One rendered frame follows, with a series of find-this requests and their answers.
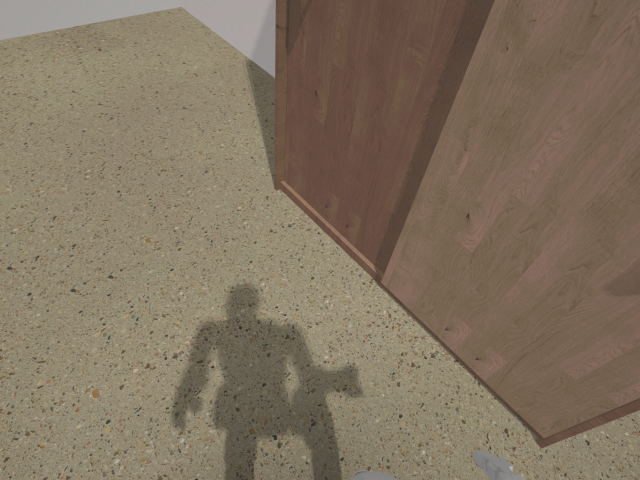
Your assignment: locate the right robot hand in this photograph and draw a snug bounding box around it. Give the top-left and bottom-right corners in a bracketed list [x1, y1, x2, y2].
[473, 450, 525, 480]

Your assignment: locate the wardrobe door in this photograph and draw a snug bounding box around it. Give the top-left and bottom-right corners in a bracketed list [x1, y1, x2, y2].
[284, 0, 495, 274]
[381, 0, 640, 438]

